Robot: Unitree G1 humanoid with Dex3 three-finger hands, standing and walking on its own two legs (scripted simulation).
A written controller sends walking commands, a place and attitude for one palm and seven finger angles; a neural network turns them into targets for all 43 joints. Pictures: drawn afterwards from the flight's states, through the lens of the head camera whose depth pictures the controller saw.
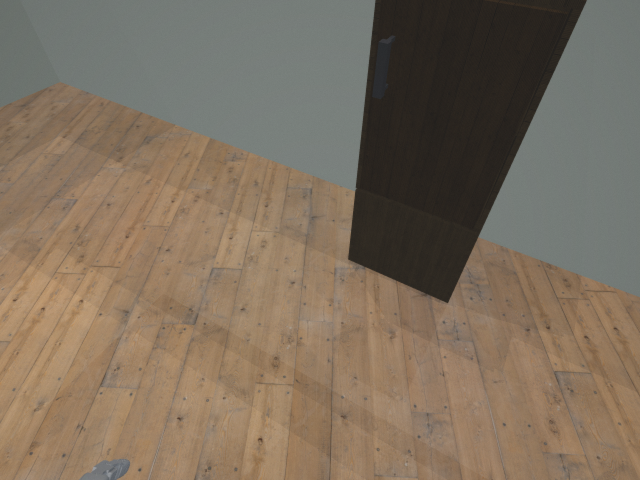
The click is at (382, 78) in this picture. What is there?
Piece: cupboard door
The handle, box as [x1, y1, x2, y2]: [372, 35, 395, 98]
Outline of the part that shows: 392,35 387,39 380,40 378,43 372,96 380,98 387,87 385,80 390,45 394,40 395,36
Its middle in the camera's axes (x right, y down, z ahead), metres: +0.16 -0.43 +0.96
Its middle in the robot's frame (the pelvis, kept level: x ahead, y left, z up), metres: +1.02 -0.10 +0.07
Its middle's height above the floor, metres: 0.84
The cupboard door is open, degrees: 0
